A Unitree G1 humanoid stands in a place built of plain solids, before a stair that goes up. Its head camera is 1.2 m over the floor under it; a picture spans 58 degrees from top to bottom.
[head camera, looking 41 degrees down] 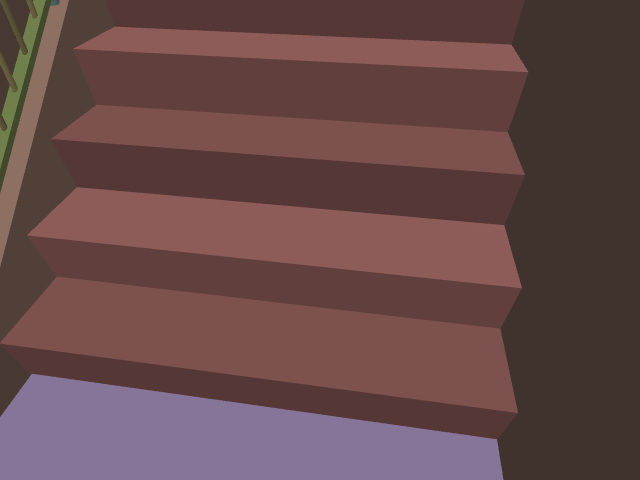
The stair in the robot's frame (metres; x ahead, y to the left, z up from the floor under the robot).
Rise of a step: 0.19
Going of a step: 0.25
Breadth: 1.40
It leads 8 degrees to the right of straight ahead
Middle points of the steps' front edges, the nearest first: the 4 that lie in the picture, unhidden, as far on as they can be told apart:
0.62 0.21 0.18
0.87 0.17 0.37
1.11 0.14 0.56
1.34 0.10 0.75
